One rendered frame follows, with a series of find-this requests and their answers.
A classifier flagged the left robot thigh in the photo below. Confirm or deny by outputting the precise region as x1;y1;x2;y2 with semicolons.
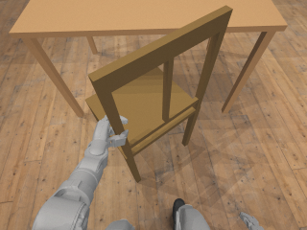
105;219;135;230

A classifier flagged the table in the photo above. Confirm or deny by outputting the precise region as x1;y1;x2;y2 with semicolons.
9;0;288;117

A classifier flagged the right robot thigh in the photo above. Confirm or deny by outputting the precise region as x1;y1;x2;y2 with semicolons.
175;207;211;230

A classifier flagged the left robot forearm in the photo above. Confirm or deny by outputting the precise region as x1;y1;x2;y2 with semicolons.
32;139;108;230

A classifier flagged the right robot hand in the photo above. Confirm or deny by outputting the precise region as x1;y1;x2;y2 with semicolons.
239;212;265;230

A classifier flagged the left robot hand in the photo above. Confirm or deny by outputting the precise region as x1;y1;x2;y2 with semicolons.
92;115;129;148

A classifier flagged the robot left upper arm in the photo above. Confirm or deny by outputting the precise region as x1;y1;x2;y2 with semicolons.
34;196;90;230

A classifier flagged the chair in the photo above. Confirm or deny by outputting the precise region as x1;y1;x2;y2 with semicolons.
85;5;233;183

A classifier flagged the robot thigh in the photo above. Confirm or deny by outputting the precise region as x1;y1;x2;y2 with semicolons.
175;207;211;230
105;219;135;230

